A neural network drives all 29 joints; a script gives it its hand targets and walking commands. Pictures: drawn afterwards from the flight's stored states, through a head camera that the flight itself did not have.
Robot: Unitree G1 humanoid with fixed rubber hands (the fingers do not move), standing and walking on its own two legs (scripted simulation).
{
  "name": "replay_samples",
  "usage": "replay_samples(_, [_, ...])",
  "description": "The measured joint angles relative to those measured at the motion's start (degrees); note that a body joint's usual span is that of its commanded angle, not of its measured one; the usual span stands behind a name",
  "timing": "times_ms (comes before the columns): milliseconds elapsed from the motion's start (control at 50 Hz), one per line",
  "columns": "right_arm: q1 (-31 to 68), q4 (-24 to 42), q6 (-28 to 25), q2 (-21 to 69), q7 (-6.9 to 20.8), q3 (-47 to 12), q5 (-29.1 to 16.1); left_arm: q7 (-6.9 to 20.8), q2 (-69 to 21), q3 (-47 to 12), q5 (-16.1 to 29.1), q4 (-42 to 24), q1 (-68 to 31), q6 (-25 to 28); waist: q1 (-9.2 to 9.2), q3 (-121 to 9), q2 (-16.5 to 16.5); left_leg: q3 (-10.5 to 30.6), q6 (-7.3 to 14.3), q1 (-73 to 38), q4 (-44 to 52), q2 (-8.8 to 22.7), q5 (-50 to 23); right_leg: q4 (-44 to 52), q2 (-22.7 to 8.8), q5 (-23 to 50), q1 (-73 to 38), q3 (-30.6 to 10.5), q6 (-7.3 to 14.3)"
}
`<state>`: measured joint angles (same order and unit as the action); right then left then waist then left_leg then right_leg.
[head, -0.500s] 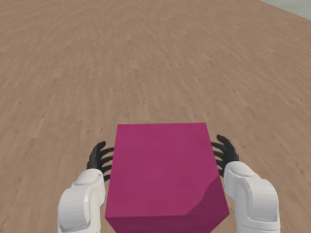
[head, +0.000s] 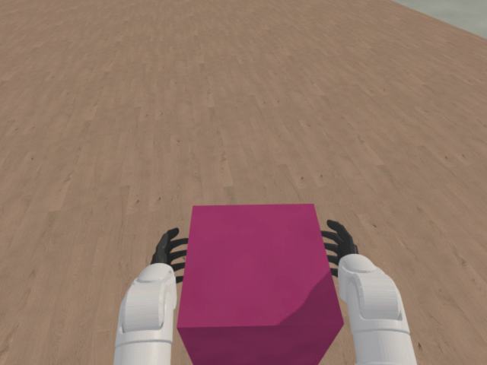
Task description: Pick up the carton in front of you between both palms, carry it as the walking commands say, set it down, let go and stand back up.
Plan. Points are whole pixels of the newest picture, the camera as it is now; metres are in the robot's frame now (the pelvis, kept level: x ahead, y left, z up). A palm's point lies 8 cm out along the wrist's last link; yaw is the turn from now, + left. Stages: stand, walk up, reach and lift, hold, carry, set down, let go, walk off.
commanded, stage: carry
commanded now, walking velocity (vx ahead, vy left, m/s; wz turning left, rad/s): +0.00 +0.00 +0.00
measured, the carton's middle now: (254, 292) +0.27 +0.00 -0.03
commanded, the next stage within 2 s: hold in 1.02 s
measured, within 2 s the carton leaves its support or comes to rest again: neither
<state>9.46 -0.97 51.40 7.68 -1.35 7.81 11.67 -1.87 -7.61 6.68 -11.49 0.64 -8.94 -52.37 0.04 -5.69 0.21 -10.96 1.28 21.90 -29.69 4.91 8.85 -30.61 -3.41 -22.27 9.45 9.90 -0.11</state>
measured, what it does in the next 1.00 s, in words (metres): stands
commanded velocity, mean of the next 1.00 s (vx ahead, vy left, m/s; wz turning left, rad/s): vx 0.00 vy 0.00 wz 0.00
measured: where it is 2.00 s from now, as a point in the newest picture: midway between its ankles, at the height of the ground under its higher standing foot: outside the picture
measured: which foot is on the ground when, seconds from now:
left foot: down 0.00-1.00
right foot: down 0.00-1.00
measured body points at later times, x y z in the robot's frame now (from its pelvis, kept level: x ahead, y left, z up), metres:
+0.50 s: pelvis -0.01 -0.01 +0.00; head -0.02 -0.01 +0.45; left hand +0.29 +0.14 +0.03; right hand +0.29 -0.16 +0.03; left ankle +0.07 +0.11 -0.73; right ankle -0.07 -0.10 -0.73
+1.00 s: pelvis -0.02 -0.02 +0.00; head -0.03 -0.02 +0.45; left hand +0.29 +0.13 +0.03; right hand +0.29 -0.17 +0.03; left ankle +0.07 +0.11 -0.73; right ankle -0.07 -0.10 -0.73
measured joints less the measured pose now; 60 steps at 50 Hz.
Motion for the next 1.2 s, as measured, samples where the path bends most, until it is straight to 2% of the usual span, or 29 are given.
replay_samples(160, [4.0, -10.6, -9.6, 0.7, 0.9, 3.6, 2.7, 0.9, -0.6, 3.5, -2.6, 10.8, -4.1, 9.6, -0.11, 1.4, 0.0, 0.2, 0.0, 0.7, 0.2, 0.3, -0.9, -0.6, 0.3, 0.4, 1.0, 0.0, 0.3])
replay_samples(260, [5.2, -11.8, -12.9, 0.9, 0.9, 4.6, 3.0, 1.0, -0.9, 4.5, -2.9, 11.9, -5.3, 12.8, -0.12, 2.4, 0.0, 0.2, -0.1, 1.1, 0.1, 0.4, -1.2, -1.2, 0.3, 0.4, 1.7, 0.0, 0.5])
replay_samples(400, [4.2, -7.7, -11.0, 0.7, 0.7, 3.3, 1.8, 0.6, -0.6, 3.2, -1.8, 7.6, -4.0, 11.0, -0.02, 2.5, 0.1, 0.2, -0.3, 1.6, -0.4, 0.6, -1.0, -2.1, 0.3, -0.1, 2.4, 0.0, 0.6])
replay_samples(1020, [4.3, -8.6, -9.6, 0.7, 0.7, 3.3, 2.5, 0.8, -0.7, 3.5, -2.2, 8.7, -4.1, 9.8, -0.09, 1.7, 0.0, 0.6, -1.4, 1.4, 0.1, 1.4, -1.9, -2.6, 0.9, -0.3, 2.5, 0.5, 1.7])
replay_samples(1060, [4.5, -9.5, -11.0, 0.8, 1.0, 3.1, 2.5, 0.7, -0.6, 3.6, -2.5, 7.6, -3.6, 10.1, 0.49, 4.7, 0.9, 3.5, -1.2, -2.4, 2.5, -0.3, -2.8, -1.1, 1.7, 0.9, -0.3, -2.2, 2.8])
replay_samples(1100, [4.6, -10.5, -12.3, 0.9, 1.2, 2.3, 2.8, 0.5, -0.4, 3.4, -2.6, 6.3, -2.4, 10.5, 1.08, 7.2, 1.4, 8.4, -1.7, -6.0, 5.2, -1.9, -3.8, 1.4, 2.5, 2.1, -2.9, -4.7, 2.3])
replay_samples(1160, [4.6, -11.3, -13.1, 0.8, 1.4, 2.2, 2.9, 0.1, -0.2, 3.2, -2.4, 6.4, -1.7, 11.3, 0.71, 9.1, 1.2, 13.7, -2.5, -9.6, 7.6, -2.7, -3.9, 5.1, 4.0, 4.6, -5.8, -7.5, 1.7])
replay_samples(1200, [4.5, -11.4, -13.4, 0.8, 1.4, 2.9, 2.8, 0.1, -0.3, 2.9, -2.6, 7.3, -2.2, 11.6, -0.14, 9.8, 1.2, 14.3, -3.3, -11.0, 8.2, -2.6, -2.9, 6.4, 4.5, 5.6, -6.8, -8.9, 1.6])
